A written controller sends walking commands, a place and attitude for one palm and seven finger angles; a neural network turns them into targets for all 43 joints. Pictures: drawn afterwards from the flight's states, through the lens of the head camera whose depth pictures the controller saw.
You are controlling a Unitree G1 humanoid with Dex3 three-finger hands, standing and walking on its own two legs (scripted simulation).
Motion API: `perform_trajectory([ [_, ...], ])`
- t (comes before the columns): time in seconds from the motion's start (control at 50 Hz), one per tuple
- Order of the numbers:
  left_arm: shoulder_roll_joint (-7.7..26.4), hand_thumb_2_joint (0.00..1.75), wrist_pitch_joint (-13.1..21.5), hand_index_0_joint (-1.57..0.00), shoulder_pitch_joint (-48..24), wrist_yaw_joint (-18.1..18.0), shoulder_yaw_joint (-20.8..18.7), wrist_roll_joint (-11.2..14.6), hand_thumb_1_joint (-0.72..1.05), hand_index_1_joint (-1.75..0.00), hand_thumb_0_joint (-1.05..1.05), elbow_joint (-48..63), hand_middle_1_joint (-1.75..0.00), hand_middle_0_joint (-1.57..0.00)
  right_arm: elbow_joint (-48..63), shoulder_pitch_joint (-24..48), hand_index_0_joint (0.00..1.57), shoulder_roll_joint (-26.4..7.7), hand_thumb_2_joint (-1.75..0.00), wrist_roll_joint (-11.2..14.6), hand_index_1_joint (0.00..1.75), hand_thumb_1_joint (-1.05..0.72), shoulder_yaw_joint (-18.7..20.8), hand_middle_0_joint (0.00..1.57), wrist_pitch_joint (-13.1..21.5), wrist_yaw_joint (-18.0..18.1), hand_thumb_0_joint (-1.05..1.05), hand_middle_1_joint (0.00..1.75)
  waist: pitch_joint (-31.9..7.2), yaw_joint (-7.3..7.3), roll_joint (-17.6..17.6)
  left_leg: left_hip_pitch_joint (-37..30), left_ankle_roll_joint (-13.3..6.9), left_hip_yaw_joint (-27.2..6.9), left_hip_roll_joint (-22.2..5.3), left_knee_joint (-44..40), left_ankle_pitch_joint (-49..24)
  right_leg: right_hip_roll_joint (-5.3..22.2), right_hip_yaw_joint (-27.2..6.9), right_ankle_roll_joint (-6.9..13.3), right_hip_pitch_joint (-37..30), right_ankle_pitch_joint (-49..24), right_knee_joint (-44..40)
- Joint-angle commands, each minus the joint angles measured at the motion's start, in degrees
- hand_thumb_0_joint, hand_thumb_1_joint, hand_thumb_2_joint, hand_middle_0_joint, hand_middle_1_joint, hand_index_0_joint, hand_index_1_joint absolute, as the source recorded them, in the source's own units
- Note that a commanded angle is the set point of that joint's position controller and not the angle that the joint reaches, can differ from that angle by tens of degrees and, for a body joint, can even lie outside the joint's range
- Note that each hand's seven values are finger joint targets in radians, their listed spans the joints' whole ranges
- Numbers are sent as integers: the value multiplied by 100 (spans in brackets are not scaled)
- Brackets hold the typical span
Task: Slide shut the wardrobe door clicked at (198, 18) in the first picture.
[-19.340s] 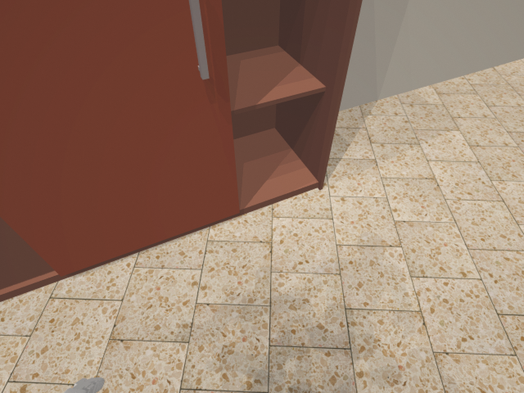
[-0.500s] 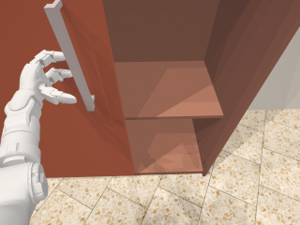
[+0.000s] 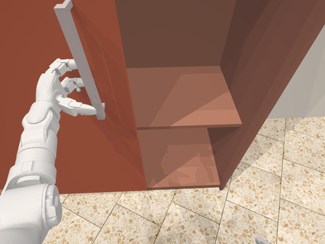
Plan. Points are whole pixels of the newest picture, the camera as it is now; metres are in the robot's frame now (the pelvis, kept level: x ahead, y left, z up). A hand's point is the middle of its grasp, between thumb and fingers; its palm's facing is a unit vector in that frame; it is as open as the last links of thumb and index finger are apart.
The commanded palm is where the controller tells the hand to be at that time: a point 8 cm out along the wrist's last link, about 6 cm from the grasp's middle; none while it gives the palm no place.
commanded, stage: slide the fingers in behind the handle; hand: left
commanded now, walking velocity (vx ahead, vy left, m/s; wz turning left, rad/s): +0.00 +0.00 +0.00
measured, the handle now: (87, 70) +0.49 +0.18 +0.18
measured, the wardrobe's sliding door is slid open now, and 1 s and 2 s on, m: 0.45 0.45 0.45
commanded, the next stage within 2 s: grip the handle and tug to test in 1.26 s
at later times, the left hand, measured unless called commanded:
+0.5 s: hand (86, 89) +0.44 +0.18 +0.16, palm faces +0.05 -1.00 -0.03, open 14.0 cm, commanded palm +0.41 +0.23 +0.16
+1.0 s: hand (94, 90) +0.43 +0.16 +0.17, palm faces +0.06 -1.00 -0.03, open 14.3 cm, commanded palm +0.39 +0.21 +0.16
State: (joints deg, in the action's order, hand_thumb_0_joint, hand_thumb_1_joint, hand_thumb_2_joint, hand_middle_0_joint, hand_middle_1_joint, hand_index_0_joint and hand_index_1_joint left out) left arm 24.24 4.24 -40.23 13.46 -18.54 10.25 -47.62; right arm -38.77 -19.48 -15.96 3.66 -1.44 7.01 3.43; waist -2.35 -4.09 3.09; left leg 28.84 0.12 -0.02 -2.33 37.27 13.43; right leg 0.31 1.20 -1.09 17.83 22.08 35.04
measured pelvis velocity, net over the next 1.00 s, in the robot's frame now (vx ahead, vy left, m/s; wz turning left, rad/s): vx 0.02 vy -0.02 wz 0.00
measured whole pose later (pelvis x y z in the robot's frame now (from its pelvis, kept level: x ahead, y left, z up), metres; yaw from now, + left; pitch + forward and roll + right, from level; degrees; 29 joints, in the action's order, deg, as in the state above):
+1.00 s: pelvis +0.02 -0.02 +0.00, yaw +0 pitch +3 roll +0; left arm 17.7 -1.4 -30.6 7.9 -15.2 11.0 -31.9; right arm -38.1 -15.8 -15.3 3.5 -0.8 5.6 2.7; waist -2.9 -2.5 3.8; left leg 22.9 1.4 0.0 -2.5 34.3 14.0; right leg 0.1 1.2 0.1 12.4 23.1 33.0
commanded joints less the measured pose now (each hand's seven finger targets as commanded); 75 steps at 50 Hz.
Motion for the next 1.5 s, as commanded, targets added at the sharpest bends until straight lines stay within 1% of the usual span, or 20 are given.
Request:
perform_trajectory([
  [0.0, 1323, 30, 424, -30, -2889, -189, -146, 11, -50, -120, 0, 1554, -120, -30, 635, 29, 20, -822, -90, -35, 30, -90, 308, 20, 296, 26, 0, 30, -1763, -79, 179, -2352, -195, -231, 85, -414, -571, -258, 168, 187, 893, -1227, -608],
  [0.2, 817, 30, 306, -30, -2753, -171, 178, 99, -50, -120, 0, 1753, -120, -30, 601, 149, 20, -769, -90, -12, 30, -90, 304, 20, 339, 6, 0, 30, -1770, -85, 108, -2455, -193, -179, 141, -360, -931, -248, 160, 201, 684, -1711, -630],
  [0.32, 803, 30, 253, -30, -2559, -190, 132, 148, -50, -120, 0, 1905, -120, -30, 616, 225, 20, -745, -90, -3, 30, -90, 305, 20, 332, -6, 0, 30, -1801, -30, 23, -2444, -218, -96, 185, -315, -1108, -236, 129, 188, 503, -2041, -625],
  [0.4, 1043, 30, 180, -30, -2283, -210, -128, 170, -50, -120, 0, 1852, -120, -30, 650, 263, 20, -746, -90, -19, 30, -90, 297, 20, 266, -11, 0, 30, -1672, 56, -293, -2139, -236, -41, 217, -333, -1120, -222, 120, 159, 274, -2241, -623],
  [0.44, 1146, 30, 182, -30, -2173, -217, -169, 134, -50, -120, 0, 2041, -120, -30, 688, 325, 20, -738, -90, -21, 30, -90, 293, 20, 239, -14, 0, 30, -1742, 118, -82, -2144, -249, 14, 240, -302, -1196, -200, 76, 169, 140, -2364, -627],
  [0.48, 818, 30, 165, -30, -2257, -192, 93, 148, -50, -120, 0, 2233, -120, -30, 732, 342, 20, -689, -90, -5, 30, -90, 300, 20, 243, -26, 0, 30, -1751, 40, -88, -2261, -248, 6, 239, -300, -1293, -212, 106, 157, 205, -2468, -609],
  [0.6, 1075, 30, 21, -30, -1714, -244, -278, 221, -50, -120, 0, 2323, -120, -30, 782, 422, 20, -704, -90, -18, 30, -90, 312, 20, 176, -19, 0, 30, -1682, 159, -323, -2100, -264, 79, 256, -326, -1331, -202, 74, 125, -5, -2719, -635],
  [0.66, 964, 30, 8, -30, -1786, -288, -113, 160, -50, -120, 0, 2641, -120, -30, 827, 493, 20, -655, -90, -11, 30, -90, 293, 20, 139, -23, 0, 30, -1703, 152, 45, -2183, -252, 91, 267, -331, -1345, -185, 66, 147, -3, -2688, -627],
  [0.7, 868, 30, -1, -30, -1686, -312, -92, 192, -50, -120, 0, 2727, -120, -30, 835, 501, 20, -658, -90, -13, 30, -90, 319, 20, 147, -22, 0, 30, -1759, 150, -190, -2251, -252, 69, 247, -327, -1452, -207, 87, 146, -35, -2778, -617],
  [0.76, 557, 30, -10, -30, -1668, -354, 146, 204, -50, -120, 0, 2947, -120, -30, 838, 547, 20, -623, -90, -9, 30, -90, 320, 20, 155, -40, 0, 30, -1789, 126, -111, -2362, -250, 62, 264, -319, -1519, -206, 103, 149, -23, -2844, -618],
  [0.98, 651, 30, -60, -30, -1397, -464, 15, 166, -50, -120, 0, 3141, -120, -30, 865, 669, 20, -615, -90, -31, 30, -90, 315, 20, 102, -42, 0, 30, -1795, 211, -274, -2341, -254, 96, 267, -370, -1535, -195, 87, 147, -183, -2951, -622],
  [1.04, 421, 30, -62, -30, -1284, -443, 202, 170, -50, -120, 0, 3344, -120, -30, 896, 712, 20, -577, -90, -30, 30, -90, 307, 20, 109, -56, 0, 30, -1830, 221, -99, -2450, -244, 113, 268, -340, -1724, -188, 116, 170, -240, -3070, -607],
  [1.06, 598, 30, -82, -30, -1232, -472, 26, 180, -50, -120, 0, 3295, -120, -30, 883, 710, 20, -598, -90, -31, 30, -90, 312, 20, 105, -52, 0, 30, -1799, 232, -67, -2435, -240, 94, 255, -355, -1712, -194, 108, 165, -200, -3074, -603],
  [1.1, 630, 30, -111, -30, -1139, -475, -38, 194, -50, -120, 0, 3255, -120, -30, 886, 698, 20, -610, -90, -39, 30, -90, 319, 20, 95, -48, 0, 30, -1814, 244, -338, -2377, -244, 94, 255, -377, -1720, -201, 121, 150, -263, -3130, -600],
  [1.14, 691, 30, -114, -30, -1090, -473, -58, 164, -50, -120, 0, 3373, -120, -30, 891, 739, 20, -602, -90, -43, 30, -90, 310, 20, 75, -47, 0, 30, -1799, 285, -65, -2397, -239, 126, 264, -361, -1763, -184, 99, 171, -323, -3157, -605],
  [1.18, 392, 30, -130, -30, -1150, -478, 183, 177, -50, -120, 0, 3466, -120, -30, 915, 750, 20, -567, -90, -32, 30, -90, 305, 20, 84, -56, 0, 30, -1724, 212, -112, -2482, -233, 84, 243, -382, -1830, -201, 146, 166, -188, -3120, -595],
  [1.22, 535, 30, -155, -30, -974, -508, 23, 188, -50, -120, 0, 3519, -120, -30, 934, 749, 20, -593, -90, -35, 30, -90, 329, 20, 81, -61, 0, 30, -1833, 273, -144, -2493, -221, 80, 240, -386, -1854, -204, 145, 166, -249, -3109, -588],
  [1.3, 292, 30, -185, -30, -1293, -564, 294, 149, -50, -120, 0, 3577, -120, -30, 894, 749, 20, -584, -90, -37, 30, -90, 327, 20, 69, -65, 0, 30, -1747, 173, -84, -2576, -220, 49, 232, -390, -1739, -213, 150, 169, -63, -2899, -624],
  [1.34, 320, 30, -207, -30, -1052, -592, 266, 123, -50, -120, 0, 3569, -120, -30, 886, 753, 20, -593, -90, -52, 30, -90, 326, 20, 52, -68, 0, 30, -1745, 241, -123, -2537, -226, 56, 237, -383, -1820, -209, 163, 184, -172, -2953, -627],
  [1.48, 365, 44, -266, -33, -1260, -626, 229, 119, -17, -125, 0, 3516, -125, -33, 846, 752, 20, -599, -90, -50, 30, -90, 328, 20, 13, -54, 0, 30, -1790, 190, -165, -2570, -221, 36, 238, -386, -1804, -204, 158, 174, -138, -2981, -623],
])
